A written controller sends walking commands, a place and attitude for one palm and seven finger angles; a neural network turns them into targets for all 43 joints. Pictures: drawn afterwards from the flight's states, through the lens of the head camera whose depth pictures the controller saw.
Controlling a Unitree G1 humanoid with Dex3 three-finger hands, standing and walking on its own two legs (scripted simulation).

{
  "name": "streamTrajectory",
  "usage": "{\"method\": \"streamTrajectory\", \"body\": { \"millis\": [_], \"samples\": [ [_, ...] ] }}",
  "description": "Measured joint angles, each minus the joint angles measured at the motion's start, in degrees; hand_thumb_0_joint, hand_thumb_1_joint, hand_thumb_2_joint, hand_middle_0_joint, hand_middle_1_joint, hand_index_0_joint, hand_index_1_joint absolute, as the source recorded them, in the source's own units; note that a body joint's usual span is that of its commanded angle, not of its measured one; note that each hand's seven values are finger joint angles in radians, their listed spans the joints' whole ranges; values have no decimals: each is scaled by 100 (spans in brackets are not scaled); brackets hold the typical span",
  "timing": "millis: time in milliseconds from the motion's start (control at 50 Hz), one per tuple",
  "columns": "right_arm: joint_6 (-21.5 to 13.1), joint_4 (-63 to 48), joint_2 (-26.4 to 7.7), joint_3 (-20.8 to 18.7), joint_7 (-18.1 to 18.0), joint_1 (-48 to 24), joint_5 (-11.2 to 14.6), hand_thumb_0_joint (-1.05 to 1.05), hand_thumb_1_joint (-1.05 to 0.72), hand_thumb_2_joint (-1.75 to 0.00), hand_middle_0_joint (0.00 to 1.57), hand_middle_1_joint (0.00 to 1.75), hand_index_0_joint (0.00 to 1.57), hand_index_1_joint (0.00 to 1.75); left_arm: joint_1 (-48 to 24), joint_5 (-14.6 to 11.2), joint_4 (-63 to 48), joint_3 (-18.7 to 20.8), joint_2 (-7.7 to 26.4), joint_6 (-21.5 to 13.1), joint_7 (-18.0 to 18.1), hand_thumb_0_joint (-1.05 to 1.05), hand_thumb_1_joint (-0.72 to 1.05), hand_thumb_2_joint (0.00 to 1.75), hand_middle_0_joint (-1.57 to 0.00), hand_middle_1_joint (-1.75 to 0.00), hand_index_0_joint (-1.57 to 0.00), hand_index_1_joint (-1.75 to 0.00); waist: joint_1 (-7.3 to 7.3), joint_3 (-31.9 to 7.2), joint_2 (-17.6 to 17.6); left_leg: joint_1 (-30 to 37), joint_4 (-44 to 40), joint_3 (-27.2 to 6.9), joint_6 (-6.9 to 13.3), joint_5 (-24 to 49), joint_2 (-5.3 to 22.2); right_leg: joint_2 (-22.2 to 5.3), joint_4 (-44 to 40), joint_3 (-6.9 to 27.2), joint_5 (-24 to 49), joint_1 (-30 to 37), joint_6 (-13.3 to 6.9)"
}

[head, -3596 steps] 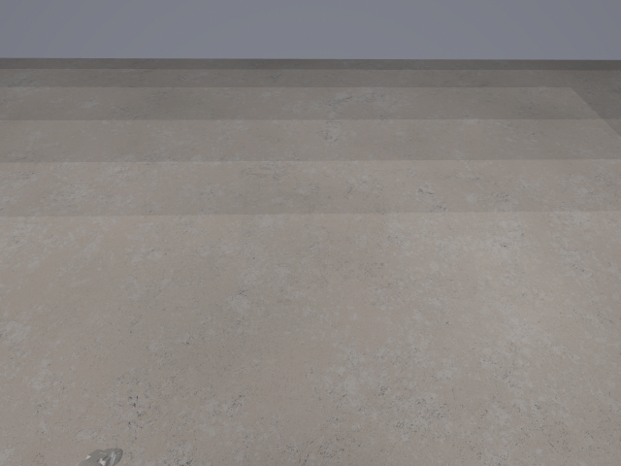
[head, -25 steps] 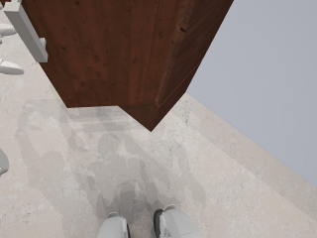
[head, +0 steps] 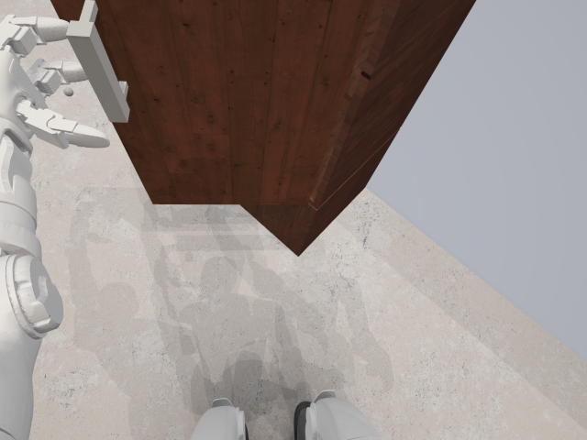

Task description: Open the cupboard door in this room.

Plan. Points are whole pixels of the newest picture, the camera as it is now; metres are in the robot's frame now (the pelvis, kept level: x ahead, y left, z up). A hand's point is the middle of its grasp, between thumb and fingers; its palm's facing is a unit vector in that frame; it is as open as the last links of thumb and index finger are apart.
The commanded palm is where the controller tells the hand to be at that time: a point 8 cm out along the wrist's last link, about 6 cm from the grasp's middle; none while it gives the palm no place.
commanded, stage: slide the fingers in behind the handle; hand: left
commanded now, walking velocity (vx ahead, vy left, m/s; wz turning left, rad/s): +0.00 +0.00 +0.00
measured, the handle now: (105, 65) +0.57 +0.21 +0.10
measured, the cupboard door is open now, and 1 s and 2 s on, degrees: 45 44 46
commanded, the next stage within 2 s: close the thumb around the handle in 0.82 s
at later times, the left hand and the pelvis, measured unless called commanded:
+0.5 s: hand (109, 89) +0.53 +0.20 +0.10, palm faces -0.01 -1.00 -0.01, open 14.0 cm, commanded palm +0.52 +0.23 +0.09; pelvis -0.01 -0.01 +0.00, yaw -1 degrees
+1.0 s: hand (112, 89) +0.53 +0.19 +0.10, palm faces -0.02 -1.00 -0.01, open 13.8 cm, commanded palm +0.51 +0.23 +0.09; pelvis +0.00 -0.01 +0.00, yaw -1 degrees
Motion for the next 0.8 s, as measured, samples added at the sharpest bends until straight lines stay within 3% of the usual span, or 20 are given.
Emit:
{"method": "streamTrajectory", "body": {
  "millis": [60,120,240,380,800],
  "samples": [
    [-25,54,-1,-21,14,-3,-7,0,-90,-90,21,30,20,30,-12,14,-57,-179,-158,-39,-33,-1,-50,30,-30,-120,-24,-120,15,-15,14,18,-11,-24,-14,11,-8,-6,-5,-23,-3,23,-12],
    [-33,40,-19,20,10,-51,3,0,-90,-90,21,30,20,30,-119,14,144,-54,-230,-34,-3,-1,-50,30,-30,-120,-26,-121,-49,-17,-1,35,-6,0,-14,6,5,4,30,1,-10,14,-27],
    [-111,-126,-32,23,17,-29,6,0,-90,-90,21,30,20,30,-136,213,205,121,-56,-71,248,-1,-50,30,-30,-120,-29,-122,-160,12,11,-37,39,81,-33,1,51,42,138,79,-12,-124,-53],
    [-90,-88,-28,43,7,71,37,0,-90,-90,21,30,20,30,-131,154,221,154,-23,-53,109,-1,-50,30,-30,-120,-29,-122,-153,64,19,-41,9,116,-53,23,80,70,139,115,10,-159,-76],
    [-116,-64,-55,-29,21,84,18,0,-90,-90,21,30,20,30,36,167,74,156,-222,-103,243,-1,-50,30,-30,-120,-30,-121,-136,4,29,86,-95,145,-64,32,77,74,69,152,10,-58,-81]
  ]
}}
